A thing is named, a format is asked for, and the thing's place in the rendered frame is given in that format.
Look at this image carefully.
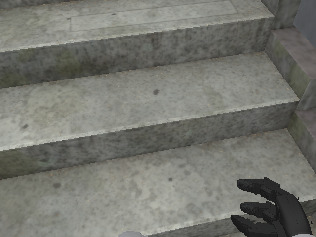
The right robot hand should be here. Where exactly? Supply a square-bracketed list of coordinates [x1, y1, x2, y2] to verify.
[231, 177, 313, 237]

